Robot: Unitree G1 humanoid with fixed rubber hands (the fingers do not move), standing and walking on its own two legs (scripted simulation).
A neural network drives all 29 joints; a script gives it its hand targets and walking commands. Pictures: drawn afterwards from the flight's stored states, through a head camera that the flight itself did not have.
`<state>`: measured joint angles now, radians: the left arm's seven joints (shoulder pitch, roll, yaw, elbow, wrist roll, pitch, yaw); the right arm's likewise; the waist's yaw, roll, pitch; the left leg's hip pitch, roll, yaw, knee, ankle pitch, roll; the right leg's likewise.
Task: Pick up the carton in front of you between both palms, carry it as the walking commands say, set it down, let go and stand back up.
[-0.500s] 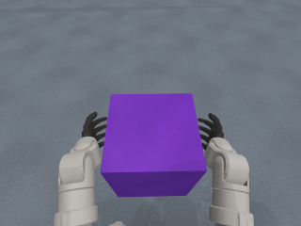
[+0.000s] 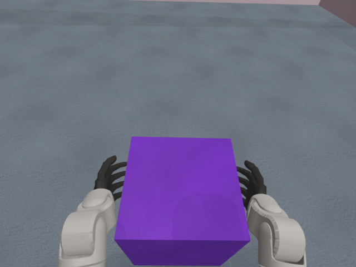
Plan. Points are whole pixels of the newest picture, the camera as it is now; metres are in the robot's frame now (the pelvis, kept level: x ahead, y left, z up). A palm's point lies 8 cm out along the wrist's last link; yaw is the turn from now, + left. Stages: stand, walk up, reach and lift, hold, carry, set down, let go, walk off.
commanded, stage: carry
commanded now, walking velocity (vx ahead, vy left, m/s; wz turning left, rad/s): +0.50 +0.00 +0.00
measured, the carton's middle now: (179, 206) +0.28 -0.01 +0.00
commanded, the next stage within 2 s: none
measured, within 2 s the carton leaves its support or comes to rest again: neither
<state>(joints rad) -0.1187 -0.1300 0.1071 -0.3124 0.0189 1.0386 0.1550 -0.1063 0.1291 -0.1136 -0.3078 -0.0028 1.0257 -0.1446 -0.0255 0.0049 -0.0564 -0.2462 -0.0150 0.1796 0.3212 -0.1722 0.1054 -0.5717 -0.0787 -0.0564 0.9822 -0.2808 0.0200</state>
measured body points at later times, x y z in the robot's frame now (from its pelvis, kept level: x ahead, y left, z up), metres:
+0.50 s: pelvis +0.32 -0.05 +0.00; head +0.29 -0.06 +0.44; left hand +0.54 +0.12 +0.07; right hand +0.57 -0.18 +0.06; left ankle +0.28 +0.09 -0.67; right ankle +0.36 -0.12 -0.75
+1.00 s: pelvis +0.59 +0.02 -0.01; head +0.60 +0.04 +0.44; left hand +0.83 +0.18 +0.05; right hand +0.83 -0.13 +0.06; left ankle +0.66 +0.10 -0.75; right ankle +0.55 -0.11 -0.72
